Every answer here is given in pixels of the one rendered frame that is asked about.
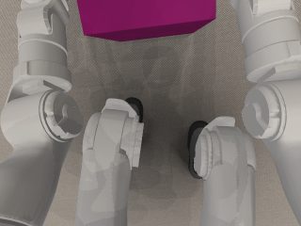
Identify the left robot forearm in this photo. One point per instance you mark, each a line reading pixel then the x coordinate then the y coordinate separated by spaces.
pixel 42 48

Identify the right robot forearm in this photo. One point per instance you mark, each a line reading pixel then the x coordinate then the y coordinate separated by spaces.
pixel 271 36

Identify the left robot thigh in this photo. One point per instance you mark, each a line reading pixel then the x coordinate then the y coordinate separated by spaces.
pixel 106 170

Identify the robot left upper arm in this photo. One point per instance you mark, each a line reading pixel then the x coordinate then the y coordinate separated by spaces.
pixel 41 128

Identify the robot left shin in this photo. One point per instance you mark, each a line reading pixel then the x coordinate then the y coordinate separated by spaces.
pixel 92 124

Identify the carton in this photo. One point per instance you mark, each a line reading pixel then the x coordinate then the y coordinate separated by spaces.
pixel 124 20

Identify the robot right upper arm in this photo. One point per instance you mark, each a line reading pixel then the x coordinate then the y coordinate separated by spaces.
pixel 272 113

